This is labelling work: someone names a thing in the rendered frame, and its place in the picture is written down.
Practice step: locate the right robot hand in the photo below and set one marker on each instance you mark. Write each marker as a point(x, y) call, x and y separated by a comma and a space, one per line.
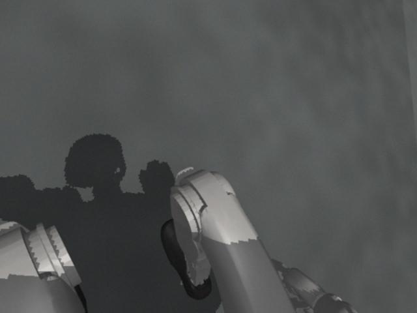
point(300, 285)

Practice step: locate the right robot foot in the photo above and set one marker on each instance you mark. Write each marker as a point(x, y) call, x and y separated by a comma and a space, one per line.
point(177, 260)

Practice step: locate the right robot arm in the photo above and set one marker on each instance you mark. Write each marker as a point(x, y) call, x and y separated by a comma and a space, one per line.
point(331, 303)

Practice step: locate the left robot foot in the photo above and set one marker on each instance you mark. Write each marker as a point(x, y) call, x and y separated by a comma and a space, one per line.
point(82, 297)

